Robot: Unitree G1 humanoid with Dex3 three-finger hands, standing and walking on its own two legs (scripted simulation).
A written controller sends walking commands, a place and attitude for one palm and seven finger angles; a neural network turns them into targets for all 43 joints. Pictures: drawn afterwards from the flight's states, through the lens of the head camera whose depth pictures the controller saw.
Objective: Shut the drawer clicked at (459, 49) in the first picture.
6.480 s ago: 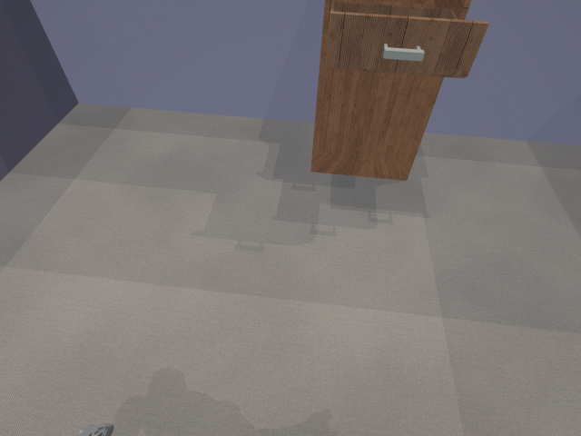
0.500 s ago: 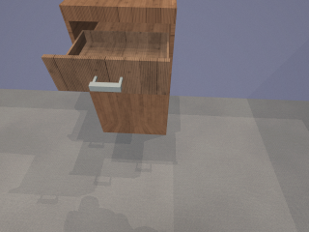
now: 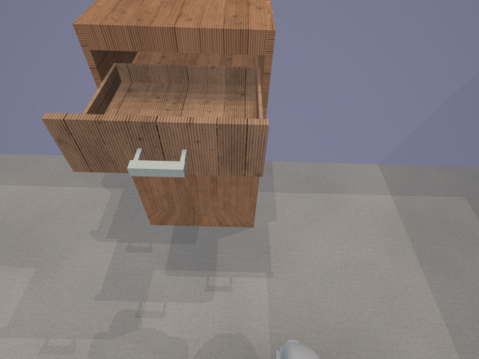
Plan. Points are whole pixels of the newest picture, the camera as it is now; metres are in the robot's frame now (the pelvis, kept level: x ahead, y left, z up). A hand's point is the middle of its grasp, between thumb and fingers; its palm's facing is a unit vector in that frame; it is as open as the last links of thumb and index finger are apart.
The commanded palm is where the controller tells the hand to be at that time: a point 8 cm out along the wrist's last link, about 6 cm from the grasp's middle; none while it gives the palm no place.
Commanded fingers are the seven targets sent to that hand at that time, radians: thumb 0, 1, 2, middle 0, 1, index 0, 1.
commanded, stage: take the last steps up to it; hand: left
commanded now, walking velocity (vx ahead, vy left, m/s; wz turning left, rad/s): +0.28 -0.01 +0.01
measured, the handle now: (159, 161) +0.50 +0.19 +0.02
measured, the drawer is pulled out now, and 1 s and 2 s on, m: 0.29 0.29 0.29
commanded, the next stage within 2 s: come to a stop and stand still in 0.34 s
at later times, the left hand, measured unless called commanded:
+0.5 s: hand out of the picture +0.14 +0.15 -0.17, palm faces +0.12 -0.97 -0.19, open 7.3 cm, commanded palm none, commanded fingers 0.00 0.90 0.90 -0.20 -0.30 -0.20 -0.30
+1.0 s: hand (166, 347) +0.18 +0.15 -0.17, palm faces +0.06 -0.96 -0.27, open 7.4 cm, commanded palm none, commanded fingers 0.00 0.90 0.90 -0.20 -0.30 -0.20 -0.30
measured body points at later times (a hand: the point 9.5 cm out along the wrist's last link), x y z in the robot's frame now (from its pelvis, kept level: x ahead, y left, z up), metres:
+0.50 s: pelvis +0.16 -0.03 +0.00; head +0.16 -0.03 +0.45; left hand +0.13 +0.20 -0.15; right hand +0.25 -0.25 -0.14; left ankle +0.23 +0.11 -0.71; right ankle +0.14 -0.12 -0.74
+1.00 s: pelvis +0.15 -0.05 -0.01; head +0.16 -0.07 +0.44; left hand +0.18 +0.20 -0.15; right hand +0.21 -0.29 -0.17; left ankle +0.23 +0.10 -0.73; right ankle +0.14 -0.16 -0.74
